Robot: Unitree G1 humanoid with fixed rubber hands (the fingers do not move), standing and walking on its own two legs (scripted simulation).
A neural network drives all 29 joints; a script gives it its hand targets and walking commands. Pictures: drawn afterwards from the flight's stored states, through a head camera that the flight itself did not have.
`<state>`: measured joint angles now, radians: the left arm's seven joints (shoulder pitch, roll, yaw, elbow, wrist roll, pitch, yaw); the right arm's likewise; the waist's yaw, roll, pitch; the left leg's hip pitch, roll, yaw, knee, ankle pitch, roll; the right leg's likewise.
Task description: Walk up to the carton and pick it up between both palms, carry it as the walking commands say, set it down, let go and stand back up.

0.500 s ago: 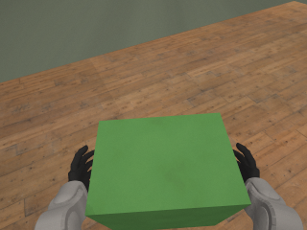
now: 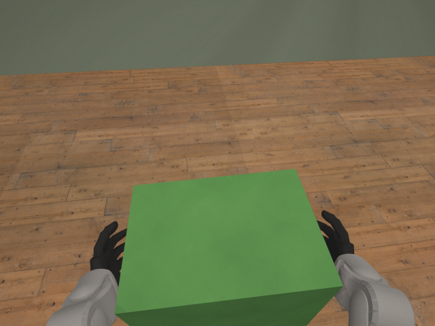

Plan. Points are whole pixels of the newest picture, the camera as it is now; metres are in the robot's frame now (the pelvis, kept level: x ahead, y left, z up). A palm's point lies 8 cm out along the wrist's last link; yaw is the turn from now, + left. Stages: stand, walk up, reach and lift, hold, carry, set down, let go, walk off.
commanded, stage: carry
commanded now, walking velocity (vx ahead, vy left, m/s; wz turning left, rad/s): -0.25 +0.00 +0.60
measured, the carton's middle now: (223, 265) +0.25 +0.01 +0.01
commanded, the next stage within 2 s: none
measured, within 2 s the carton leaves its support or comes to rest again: neither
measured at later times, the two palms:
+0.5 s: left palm out of the picture -0.02 +0.15 +0.11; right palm out of the picture +0.06 -0.20 +0.08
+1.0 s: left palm out of the picture -0.18 +0.16 +0.10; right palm out of the picture -0.05 -0.17 +0.10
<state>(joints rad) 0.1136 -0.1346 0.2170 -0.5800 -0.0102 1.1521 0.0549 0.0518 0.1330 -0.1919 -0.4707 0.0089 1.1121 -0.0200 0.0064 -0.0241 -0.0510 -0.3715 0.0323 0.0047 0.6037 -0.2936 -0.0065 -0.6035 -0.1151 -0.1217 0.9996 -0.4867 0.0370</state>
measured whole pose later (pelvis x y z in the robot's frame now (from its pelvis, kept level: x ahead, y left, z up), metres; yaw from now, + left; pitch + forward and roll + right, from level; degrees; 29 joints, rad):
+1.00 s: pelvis -0.33 -0.09 +0.01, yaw +20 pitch +5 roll +0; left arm 0.07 -0.13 0.19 -0.58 0.00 1.13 0.05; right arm 0.05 0.13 -0.21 -0.50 0.00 1.08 0.00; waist 0.02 -0.01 -0.15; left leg -0.28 0.05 0.07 0.49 -0.29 -0.01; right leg -0.40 -0.03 -0.03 0.63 -0.33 0.03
